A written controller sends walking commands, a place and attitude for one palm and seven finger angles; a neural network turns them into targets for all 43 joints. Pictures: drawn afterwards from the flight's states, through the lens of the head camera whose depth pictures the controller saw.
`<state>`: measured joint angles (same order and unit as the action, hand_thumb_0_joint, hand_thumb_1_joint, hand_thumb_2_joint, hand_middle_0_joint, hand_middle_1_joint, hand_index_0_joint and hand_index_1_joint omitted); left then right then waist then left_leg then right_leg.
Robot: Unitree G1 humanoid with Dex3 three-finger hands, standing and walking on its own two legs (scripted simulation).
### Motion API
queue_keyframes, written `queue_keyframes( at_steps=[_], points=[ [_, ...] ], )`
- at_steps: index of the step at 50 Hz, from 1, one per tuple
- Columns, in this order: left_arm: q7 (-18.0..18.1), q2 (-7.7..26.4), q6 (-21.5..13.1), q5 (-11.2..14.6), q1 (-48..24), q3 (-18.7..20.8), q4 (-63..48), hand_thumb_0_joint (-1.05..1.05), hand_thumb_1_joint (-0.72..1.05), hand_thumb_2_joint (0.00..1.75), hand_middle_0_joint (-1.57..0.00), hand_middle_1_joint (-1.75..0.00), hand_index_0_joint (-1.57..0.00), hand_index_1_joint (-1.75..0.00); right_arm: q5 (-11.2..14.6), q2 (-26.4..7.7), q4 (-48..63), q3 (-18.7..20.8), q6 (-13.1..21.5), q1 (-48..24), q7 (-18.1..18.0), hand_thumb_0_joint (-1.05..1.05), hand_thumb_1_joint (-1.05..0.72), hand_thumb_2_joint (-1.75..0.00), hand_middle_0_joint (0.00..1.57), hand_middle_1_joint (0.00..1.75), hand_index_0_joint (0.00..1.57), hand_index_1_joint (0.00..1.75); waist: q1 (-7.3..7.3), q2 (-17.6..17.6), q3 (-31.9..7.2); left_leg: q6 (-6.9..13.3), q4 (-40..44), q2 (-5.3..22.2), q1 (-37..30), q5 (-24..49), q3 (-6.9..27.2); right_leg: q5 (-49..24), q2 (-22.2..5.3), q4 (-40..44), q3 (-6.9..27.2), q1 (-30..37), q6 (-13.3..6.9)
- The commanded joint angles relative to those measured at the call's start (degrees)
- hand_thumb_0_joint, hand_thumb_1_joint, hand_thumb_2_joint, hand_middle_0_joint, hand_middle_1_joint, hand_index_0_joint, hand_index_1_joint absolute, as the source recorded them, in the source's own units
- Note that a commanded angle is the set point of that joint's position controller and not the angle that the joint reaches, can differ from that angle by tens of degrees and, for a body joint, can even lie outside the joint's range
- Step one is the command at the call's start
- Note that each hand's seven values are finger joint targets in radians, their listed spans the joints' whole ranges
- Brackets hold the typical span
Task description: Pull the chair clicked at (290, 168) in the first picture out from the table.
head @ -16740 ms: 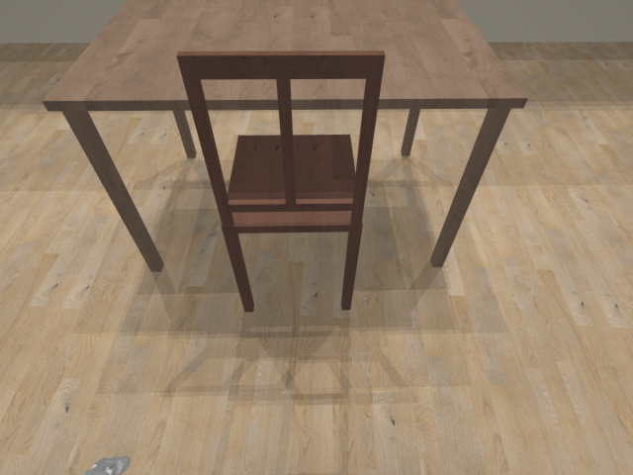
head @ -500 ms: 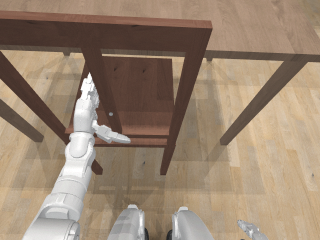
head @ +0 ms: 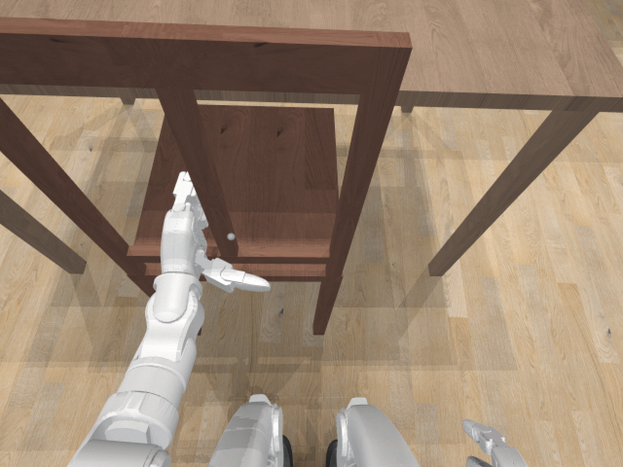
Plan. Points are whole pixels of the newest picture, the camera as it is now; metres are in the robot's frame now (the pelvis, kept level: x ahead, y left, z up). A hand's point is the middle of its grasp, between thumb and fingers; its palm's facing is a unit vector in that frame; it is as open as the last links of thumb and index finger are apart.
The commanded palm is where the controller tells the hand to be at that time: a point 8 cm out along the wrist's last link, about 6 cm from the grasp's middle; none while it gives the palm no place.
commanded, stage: hook a spindle and tug to test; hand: left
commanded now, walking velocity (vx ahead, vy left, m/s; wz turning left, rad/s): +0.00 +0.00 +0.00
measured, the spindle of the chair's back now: (210, 193) +0.44 +0.12 +0.06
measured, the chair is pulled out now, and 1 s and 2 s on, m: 0.00 0.00 0.06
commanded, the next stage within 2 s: step backward, pulling the chair out in 1.32 s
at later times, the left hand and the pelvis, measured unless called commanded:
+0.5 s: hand (228, 226) +0.41 +0.11 +0.02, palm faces -0.03 -1.00 -0.03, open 9.2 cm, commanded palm +0.38 +0.15 +0.02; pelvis +0.00 +0.00 +0.00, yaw +0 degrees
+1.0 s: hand (229, 231) +0.41 +0.10 +0.02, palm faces -0.01 -1.00 +0.00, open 5.5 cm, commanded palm +0.37 +0.15 +0.02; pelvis +0.01 +0.00 +0.00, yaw +0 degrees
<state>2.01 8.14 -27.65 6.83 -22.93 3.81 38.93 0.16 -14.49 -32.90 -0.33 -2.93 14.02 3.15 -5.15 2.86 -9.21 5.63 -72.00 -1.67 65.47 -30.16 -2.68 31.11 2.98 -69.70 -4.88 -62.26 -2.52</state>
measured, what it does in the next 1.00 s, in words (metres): stands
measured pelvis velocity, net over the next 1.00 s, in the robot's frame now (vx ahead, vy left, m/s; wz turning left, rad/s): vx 0.01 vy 0.00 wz -0.01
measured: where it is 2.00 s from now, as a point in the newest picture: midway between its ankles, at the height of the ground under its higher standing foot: outside the picture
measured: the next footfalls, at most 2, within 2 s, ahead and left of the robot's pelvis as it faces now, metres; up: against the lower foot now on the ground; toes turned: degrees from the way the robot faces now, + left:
none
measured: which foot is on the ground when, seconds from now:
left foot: down 0.00-1.00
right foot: down 0.00-1.00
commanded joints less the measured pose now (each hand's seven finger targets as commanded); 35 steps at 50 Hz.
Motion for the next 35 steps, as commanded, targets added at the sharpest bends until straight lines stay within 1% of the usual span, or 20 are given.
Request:
queue_keyframes(
  at_steps=[1,4,6,8,9,10,12,14,16,18,20,21,22,24,25,27,30,31,33,35],
  points=[
    [2.3,7.8,-9.3,-2.9,-22.2,1.5,-14.3,0.0,-0.5,0.3,-0.24,-0.63,-0.24,-0.63,-0.7,-8.4,3.6,3.2,2.3,3.7,-0.3,0.0,-0.9,-0.9,0.2,0.3,0.2,0.3,-2.03,0.6,-26.4,-4.7,7.0,2.7,-23.9,19.7,9.7,-15.3,-0.6,6.5,3.8,4.9,0.7],
    [1.5,5.4,-6.9,-5.0,-19.9,-0.7,-5.4,0.0,-0.5,0.3,-0.29,-0.79,-0.29,-0.79,-0.7,-8.7,3.1,3.2,1.5,4.3,0.2,0.0,-0.9,-0.9,0.2,0.3,0.2,0.3,-2.61,0.3,-21.6,-4.4,7.4,2.5,-20.2,15.5,9.3,-12.3,-0.8,7.1,3.4,3.3,0.5],
    [0.5,4.9,-3.9,-4.3,-18.0,-0.3,-1.6,0.0,-0.5,0.3,-0.32,-0.9,-0.32,-0.9,-0.3,-9.2,3.8,3.2,0.5,4.5,0.3,0.0,-0.9,-0.9,0.2,0.3,0.2,0.3,-2.14,-0.9,-20.4,-4.2,8.5,2.2,-19.2,13.3,9.2,-10.9,-0.8,8.1,3.2,3.8,0.4],
    [-0.4,5.7,-2.0,-2.5,-17.8,1.3,-2.5,0.0,-0.39,0.35,-0.36,-1.01,-0.36,-1.01,0.1,-9.3,4.9,3.2,0.2,4.5,0.0,0.0,-0.9,-0.9,0.2,0.3,0.2,0.3,-1.41,-0.7,-22.7,-4.0,8.9,1.9,-19.5,14.8,8.4,-12.8,-0.8,8.8,3.8,7.0,0.4],
    [-0.6,6.0,-1.7,-1.3,-18.4,2.0,-5.3,0.0,-0.33,0.37,-0.38,-1.07,-0.38,-1.07,0.2,-9.3,5.4,3.2,0.2,4.3,-0.1,0.0,-0.9,-0.9,0.2,0.3,0.2,0.3,-0.98,-0.7,-25.4,-4.0,8.8,1.9,-20.6,16.2,8.2,-14.3,-0.8,8.8,3.9,8.6,0.5],
    [-0.5,7.1,-1.8,-0.2,-18.3,3.5,-7.6,0.0,-0.28,0.4,-0.39,-1.12,-0.39,-1.12,0.3,-9.1,5.7,3.2,0.3,4.2,-0.3,0.0,-0.9,-0.9,0.2,0.3,0.2,0.3,-0.44,-0.7,-27.2,-4.0,8.8,1.8,-21.3,17.7,7.8,-16.0,-0.8,9.0,4.2,10.5,0.5],
    [-0.7,6.5,-3.0,0.5,-19.7,2.3,-12.6,0.0,-0.16,0.44,-0.43,-1.23,-0.43,-1.23,0.3,-8.5,6.2,3.1,0.7,3.9,-0.4,0.0,-0.9,-0.9,0.2,0.3,0.2,0.3,-0.75,-1.2,-28.9,-3.9,8.5,2.0,-22.1,19.6,7.7,-18.1,-0.8,8.9,4.4,12.0,0.8],
    [-0.7,6.4,-5.1,0.4,-21.5,1.2,-16.2,0.0,-0.05,0.49,-0.46,-1.34,-0.46,-1.34,0.2,-8.3,5.6,3.2,1.5,3.9,-0.4,0.0,-0.9,-0.9,0.2,0.3,0.2,0.3,-1.32,-0.2,-29.3,-3.9,7.7,2.2,-23.3,21.0,8.0,-19.1,-0.7,8.5,4.7,11.0,0.8],
    [-0.4,8.3,-6.7,-0.4,-20.3,2.3,-16.1,0.0,0.06,0.54,-0.5,-1.45,-0.5,-1.45,-0.1,-8.4,4.7,3.2,2.0,4.3,-0.6,0.0,-0.9,-0.9,0.2,0.3,0.2,0.3,-1.32,-1.1,-28.5,-3.9,7.1,2.2,-22.0,21.1,7.9,-19.5,-0.7,7.9,4.8,11.2,0.8],
    [-0.4,7.1,-7.2,-1.2,-20.0,0.9,-13.7,0.0,0.17,0.59,-0.5,-1.45,-0.5,-1.45,-0.2,-8.2,4.0,3.2,2.2,4.4,-0.5,0.0,-0.9,-0.9,0.2,0.3,0.2,0.3,-2.34,-1.5,-25.5,-3.6,6.5,2.1,-20.1,20.0,7.5,-19.0,-0.7,7.8,4.9,9.9,0.9],
    [-0.8,6.3,-6.5,-1.9,-18.5,0.4,-8.8,0.0,0.28,0.64,-0.5,-1.45,-0.5,-1.45,-0.1,-8.4,3.5,3.1,1.9,4.3,-0.4,0.0,-0.9,-0.9,0.2,0.3,0.2,0.3,-2.53,-1.6,-21.1,-3.7,6.7,2.0,-17.7,16.8,7.5,-16.0,-0.7,8.2,4.6,7.6,0.8],
    [-0.8,7.5,-6.1,-2.0,-17.8,1.8,-8.1,0.0,0.34,0.66,-0.5,-1.45,-0.5,-1.45,-0.2,-8.6,3.5,3.1,1.7,4.4,-0.3,0.0,-0.9,-0.9,0.2,0.3,0.2,0.3,-1.64,-0.2,-21.4,-3.9,7.0,1.9,-17.5,16.3,7.4,-15.2,-0.8,8.0,4.6,7.6,0.6],
    [-1.0,6.0,-5.3,-1.9,-16.8,0.8,-7.5,0.0,0.4,0.68,-0.5,-1.45,-0.5,-1.45,-0.2,-8.5,4.0,3.1,1.6,4.2,-0.1,0.0,-0.9,-0.9,0.2,0.3,0.2,0.3,-1.51,0.0,-21.6,-3.9,7.4,1.7,-18.1,16.2,7.4,-15.0,-0.8,8.3,4.4,7.9,0.6],
    [-1.2,7.0,-4.4,-1.6,-15.4,2.1,-8.8,0.0,0.51,0.73,-0.5,-1.45,-0.5,-1.45,0.0,-8.7,4.8,3.2,1.2,4.3,0.0,0.0,-0.9,-0.9,0.2,0.3,0.2,0.3,-0.35,1.4,-24.8,-4.3,7.9,1.9,-20.9,19.3,7.6,-17.1,-0.8,7.7,4.1,8.6,0.3],
    [-1.3,5.6,-3.9,-1.1,-15.0,1.0,-9.8,0.0,0.56,0.76,-0.5,-1.45,-0.5,-1.45,0.1,-8.6,5.3,3.3,1.0,4.0,0.1,0.0,-0.9,-0.9,0.2,0.3,0.2,0.3,-0.43,1.8,-25.4,-4.5,8.2,2.0,-22.4,20.4,7.8,-17.8,-0.8,7.9,3.8,8.6,0.3],
    [-1.2,5.8,-3.6,-0.4,-15.8,0.9,-12.9,0.0,0.68,0.8,-0.5,-1.45,-0.5,-1.45,0.2,-8.6,5.8,3.4,1.0,3.8,0.0,0.0,-0.9,-0.9,0.2,0.3,0.2,0.3,-0.38,1.2,-26.9,-4.5,8.3,2.2,-23.5,21.4,8.1,-18.5,-0.8,8.0,3.9,9.5,0.4],
    [-0.5,4.9,-4.6,-0.2,-19.0,-0.3,-16.0,0.0,0.84,0.88,-0.5,-1.45,-0.5,-1.45,0.1,-8.4,5.4,3.4,1.3,3.7,-0.2,0.0,-0.9,-0.9,0.2,0.3,0.2,0.3,-1.66,-0.2,-27.2,-4.2,7.7,2.5,-24.3,21.9,8.8,-18.7,-0.7,7.8,3.8,8.5,0.8],
    [-0.1,6.3,-5.1,-0.3,-18.5,1.1,-15.7,0.0,0.9,0.9,-0.5,-1.45,-0.5,-1.45,0.0,-8.5,5.1,3.5,1.5,3.8,-0.4,0.0,-0.9,-0.9,0.2,0.3,0.2,0.3,-1.48,-1.8,-26.8,-4.1,7.4,2.4,-23.1,21.0,8.5,-18.4,-0.7,7.9,4.1,9.1,0.8],
    [0.3,7.9,-6.0,-0.8,-18.4,2.1,-15.9,0.0,0.9,0.9,-0.5,-1.45,-0.5,-1.45,-0.1,-8.6,4.9,3.3,1.9,3.7,-0.5,0.0,-0.9,-0.9,0.2,0.3,0.2,0.3,-1.09,-1.1,-27.1,-4.1,7.2,2.2,-22.0,20.9,8.3,-18.6,-0.7,7.4,4.3,9.8,0.7],
    [0.1,6.2,-6.3,-1.1,-14.5,1.0,-15.7,0.0,0.9,0.9,-0.5,-1.45,-0.5,-1.45,-0.2,-8.2,5.2,3.4,1.9,3.5,-0.1,0.0,-0.9,-0.9,0.2,0.3,0.2,0.3,-0.3,-0.4,-27.8,-4.3,7.4,2.2,-23.1,22.6,8.2,-20.0,-0.7,7.1,4.1,10.2,0.6]
  ],
)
